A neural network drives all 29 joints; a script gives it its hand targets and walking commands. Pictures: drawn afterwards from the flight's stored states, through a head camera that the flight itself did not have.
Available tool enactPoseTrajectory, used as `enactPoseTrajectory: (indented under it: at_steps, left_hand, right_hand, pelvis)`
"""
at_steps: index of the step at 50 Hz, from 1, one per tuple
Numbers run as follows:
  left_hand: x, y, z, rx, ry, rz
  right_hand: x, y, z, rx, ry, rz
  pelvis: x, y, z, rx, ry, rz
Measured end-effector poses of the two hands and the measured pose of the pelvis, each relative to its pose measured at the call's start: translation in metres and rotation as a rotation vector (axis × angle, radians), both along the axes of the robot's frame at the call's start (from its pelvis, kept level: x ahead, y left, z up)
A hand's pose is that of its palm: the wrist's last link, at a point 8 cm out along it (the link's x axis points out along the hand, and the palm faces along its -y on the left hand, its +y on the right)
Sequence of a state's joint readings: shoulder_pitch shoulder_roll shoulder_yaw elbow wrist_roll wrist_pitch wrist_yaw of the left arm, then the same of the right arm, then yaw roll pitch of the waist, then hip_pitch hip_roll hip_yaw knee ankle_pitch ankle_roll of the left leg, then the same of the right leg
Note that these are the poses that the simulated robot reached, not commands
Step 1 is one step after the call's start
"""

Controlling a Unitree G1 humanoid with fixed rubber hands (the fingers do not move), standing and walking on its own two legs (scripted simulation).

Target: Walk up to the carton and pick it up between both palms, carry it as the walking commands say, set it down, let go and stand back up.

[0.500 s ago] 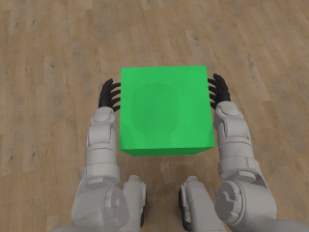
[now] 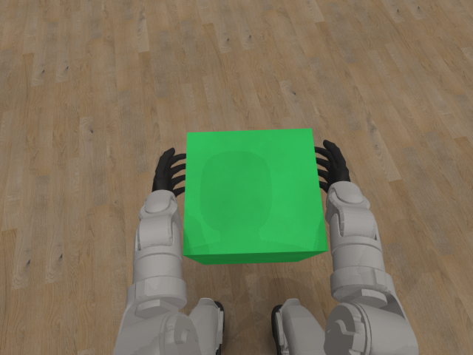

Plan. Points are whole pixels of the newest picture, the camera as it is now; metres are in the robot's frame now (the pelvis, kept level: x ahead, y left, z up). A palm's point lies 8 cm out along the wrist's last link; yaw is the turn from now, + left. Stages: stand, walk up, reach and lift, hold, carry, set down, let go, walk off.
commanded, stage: reach and lift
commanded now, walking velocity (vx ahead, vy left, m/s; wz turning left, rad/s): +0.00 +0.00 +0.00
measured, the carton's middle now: (249, 206) +0.37 +0.00 -0.11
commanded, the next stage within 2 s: hold in 2.00 s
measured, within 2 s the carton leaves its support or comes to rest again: neither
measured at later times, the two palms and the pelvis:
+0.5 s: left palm (152, 187) +0.35 +0.15 +0.04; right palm (352, 181) +0.36 -0.15 +0.04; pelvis +0.02 +0.00 +0.04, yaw +0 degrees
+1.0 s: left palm (135, 183) +0.33 +0.15 +0.10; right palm (372, 177) +0.34 -0.15 +0.10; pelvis +0.03 +0.00 +0.06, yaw +0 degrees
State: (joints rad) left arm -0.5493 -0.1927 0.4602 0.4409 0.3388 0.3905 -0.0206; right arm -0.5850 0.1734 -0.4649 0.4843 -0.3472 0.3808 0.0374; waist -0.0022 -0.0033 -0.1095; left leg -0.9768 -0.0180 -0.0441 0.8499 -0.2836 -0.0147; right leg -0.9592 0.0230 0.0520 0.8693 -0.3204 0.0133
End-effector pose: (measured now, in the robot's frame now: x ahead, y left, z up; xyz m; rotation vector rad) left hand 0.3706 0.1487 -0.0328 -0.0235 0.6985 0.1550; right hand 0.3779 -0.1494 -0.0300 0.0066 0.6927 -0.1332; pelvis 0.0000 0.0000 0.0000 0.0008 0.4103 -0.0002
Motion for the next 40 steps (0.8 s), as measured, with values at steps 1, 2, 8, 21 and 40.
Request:
enactPoseTrajectory:
  at_steps: [1,2,8,21,40]
  left_hand:
    - [-0.001,0.000,0.003,0.001,-0.001,0.000]
    - [-0.002,0.000,0.006,0.002,-0.001,0.000]
    - [-0.007,0.001,0.022,0.006,-0.006,-0.002]
    - [-0.016,0.000,0.059,0.006,-0.022,-0.010]
    - [-0.028,0.002,0.116,0.035,-0.039,-0.031]
  right_hand:
    - [-0.001,0.000,0.003,0.000,-0.001,0.000]
    - [-0.002,0.000,0.005,0.001,-0.001,0.001]
    - [-0.007,0.001,0.021,0.002,-0.006,0.002]
    - [-0.019,0.000,0.057,0.002,-0.022,-0.006]
    - [-0.032,0.001,0.111,-0.028,-0.037,0.018]
  pelvis:
    - [0.001,0.000,0.002,0.000,-0.007,0.000]
    - [0.001,0.000,0.004,0.001,-0.014,0.000]
    - [0.005,0.000,0.016,0.002,-0.058,-0.001]
    - [0.015,0.000,0.037,0.005,-0.169,-0.002]
    - [0.028,-0.001,0.058,0.004,-0.379,0.005]
